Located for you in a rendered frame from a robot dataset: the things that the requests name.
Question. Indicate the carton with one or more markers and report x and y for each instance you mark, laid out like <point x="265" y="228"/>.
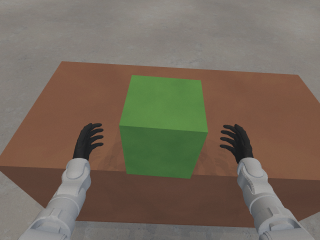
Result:
<point x="163" y="126"/>

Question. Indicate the robot right hand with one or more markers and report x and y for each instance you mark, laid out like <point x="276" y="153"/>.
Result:
<point x="241" y="144"/>

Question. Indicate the left robot upper arm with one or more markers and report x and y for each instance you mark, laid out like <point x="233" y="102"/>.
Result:
<point x="35" y="234"/>

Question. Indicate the robot left hand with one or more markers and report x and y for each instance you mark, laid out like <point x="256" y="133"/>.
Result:
<point x="84" y="145"/>

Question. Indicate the left robot forearm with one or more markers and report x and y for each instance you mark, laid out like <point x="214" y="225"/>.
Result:
<point x="64" y="207"/>

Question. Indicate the right robot upper arm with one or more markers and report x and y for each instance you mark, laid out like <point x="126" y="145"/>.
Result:
<point x="285" y="234"/>

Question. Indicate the right robot forearm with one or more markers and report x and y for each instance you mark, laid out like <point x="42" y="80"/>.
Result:
<point x="267" y="210"/>

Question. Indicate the pedestal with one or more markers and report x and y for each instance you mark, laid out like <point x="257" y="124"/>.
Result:
<point x="279" y="113"/>

